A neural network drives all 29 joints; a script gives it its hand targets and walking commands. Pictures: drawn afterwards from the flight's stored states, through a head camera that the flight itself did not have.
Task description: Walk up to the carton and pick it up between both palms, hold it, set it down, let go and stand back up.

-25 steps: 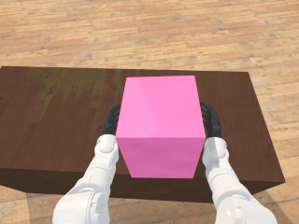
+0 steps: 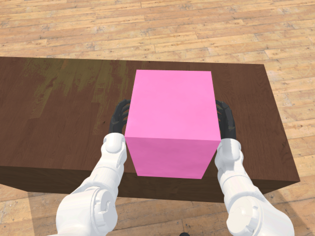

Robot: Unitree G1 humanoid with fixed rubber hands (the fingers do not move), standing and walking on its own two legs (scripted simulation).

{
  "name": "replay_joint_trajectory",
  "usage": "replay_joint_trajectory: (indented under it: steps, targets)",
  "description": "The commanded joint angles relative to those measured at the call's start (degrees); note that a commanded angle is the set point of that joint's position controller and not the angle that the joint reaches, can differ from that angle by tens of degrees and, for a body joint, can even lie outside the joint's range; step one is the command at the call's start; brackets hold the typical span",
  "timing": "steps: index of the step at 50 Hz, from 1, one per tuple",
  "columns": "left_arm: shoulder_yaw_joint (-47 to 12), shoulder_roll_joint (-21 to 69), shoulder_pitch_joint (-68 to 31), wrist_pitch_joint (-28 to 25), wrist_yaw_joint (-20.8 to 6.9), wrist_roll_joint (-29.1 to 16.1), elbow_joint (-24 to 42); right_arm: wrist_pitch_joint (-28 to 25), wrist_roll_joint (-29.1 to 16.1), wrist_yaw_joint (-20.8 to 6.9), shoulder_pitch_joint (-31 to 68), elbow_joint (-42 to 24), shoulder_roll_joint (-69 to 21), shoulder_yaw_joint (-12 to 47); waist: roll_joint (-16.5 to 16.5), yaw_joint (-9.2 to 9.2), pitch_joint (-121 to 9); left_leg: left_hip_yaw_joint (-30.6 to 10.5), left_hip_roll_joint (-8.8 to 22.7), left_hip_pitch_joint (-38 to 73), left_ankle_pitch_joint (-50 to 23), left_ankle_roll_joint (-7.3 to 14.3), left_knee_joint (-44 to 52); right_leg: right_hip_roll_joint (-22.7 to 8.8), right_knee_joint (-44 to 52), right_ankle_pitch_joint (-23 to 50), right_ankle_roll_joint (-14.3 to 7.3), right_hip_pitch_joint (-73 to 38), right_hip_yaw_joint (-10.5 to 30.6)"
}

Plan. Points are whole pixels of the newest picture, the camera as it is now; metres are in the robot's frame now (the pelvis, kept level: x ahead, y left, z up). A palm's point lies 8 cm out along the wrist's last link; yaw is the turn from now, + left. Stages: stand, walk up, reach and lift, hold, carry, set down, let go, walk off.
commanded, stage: set down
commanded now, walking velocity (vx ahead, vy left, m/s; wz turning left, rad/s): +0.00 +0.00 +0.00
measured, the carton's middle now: (171, 128) +0.43 -0.04 -0.05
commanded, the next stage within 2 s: none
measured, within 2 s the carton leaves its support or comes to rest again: rests again in 0.12 s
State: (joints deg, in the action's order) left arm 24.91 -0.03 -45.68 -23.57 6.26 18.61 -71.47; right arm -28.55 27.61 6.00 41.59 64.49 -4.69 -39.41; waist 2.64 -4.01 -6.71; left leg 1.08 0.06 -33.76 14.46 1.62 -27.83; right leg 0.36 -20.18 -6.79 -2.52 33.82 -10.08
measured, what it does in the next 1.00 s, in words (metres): stands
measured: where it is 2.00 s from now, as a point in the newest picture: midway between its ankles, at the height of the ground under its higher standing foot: outside the picture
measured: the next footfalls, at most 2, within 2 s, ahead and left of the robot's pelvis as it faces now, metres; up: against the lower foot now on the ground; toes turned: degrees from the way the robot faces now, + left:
none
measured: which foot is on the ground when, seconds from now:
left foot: down 0.00-1.00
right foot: down 0.00-1.00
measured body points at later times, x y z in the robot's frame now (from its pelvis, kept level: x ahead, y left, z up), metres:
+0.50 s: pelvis -0.01 -0.01 +0.00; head +0.11 -0.01 +0.43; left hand +0.43 +0.11 -0.02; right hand +0.39 -0.18 -0.01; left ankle -0.03 +0.09 -0.74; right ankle +0.01 -0.10 -0.74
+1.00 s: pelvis -0.01 -0.01 -0.01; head +0.11 -0.01 +0.43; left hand +0.42 +0.11 -0.02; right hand +0.39 -0.18 -0.01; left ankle -0.03 +0.09 -0.73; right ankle +0.01 -0.10 -0.74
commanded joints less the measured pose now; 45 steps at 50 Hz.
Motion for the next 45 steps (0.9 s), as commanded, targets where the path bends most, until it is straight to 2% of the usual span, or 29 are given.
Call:
replay_joint_trajectory:
  steps: [1, 10, 41, 42, 45]
  targets:
    - [-10.67, 31.34, -33.3, -4.11, -6.7, 5.71, 2.96, -1.92, 7.87, -8.97, 29.56, 2.71, -29.4, 14.91, 0.18, -2.02, -40.92, -1.26, 2.17, 5.68, -22.92, -4.67, 2.05, -1.36, -6.46, 28.47, 0.55, -31.56, 4.21]
    - [-8.29, 29.31, -33.07, -4.7, -7.13, 6.62, 1.34, -1.62, 9.44, -9.0, 29.03, 2.91, -29.62, 13.36, -0.91, -2.22, -39.13, -0.96, 1.81, 1.23, -17.76, -3.52, 2.66, -2.08, -7.6, 27.02, 1.17, -32.74, 4.7]
    - [-3.34, 26.59, -30.11, -2.85, -7.12, 11.0, 2.03, -0.85, 12.36, -9.17, 26.28, 2.45, -29.22, 7.19, 0.36, -2.52, -34.48, -1.34, 1.51, -0.13, -11.15, -3.2, 2.5, -2.57, -7.58, 18.84, 1.3, -26.29, 4.21]
    - [-4.21, 24.81, -31.0, -2.91, -6.82, 10.19, 1.73, -1.5, 11.63, -8.78, 25.99, 2.54, -26.32, 7.97, 1.86, -3.03, -36.0, -0.52, 1.47, 2.16, -15.44, -3.44, 0.84, -2.44, -8.36, 21.34, 0.97, -26.88, 4.99]
    - [-4.74, 22.02, -32.15, -4.12, -6.19, 8.99, 1.45, -2.47, 9.98, -7.81, 26.92, 4.41, -23.56, 8.83, 1.96, -2.91, -39.7, -0.24, 1.33, 3.49, -18.33, -4.22, -0.39, -1.83, -8.92, 22.63, 0.92, -26.19, 5.03]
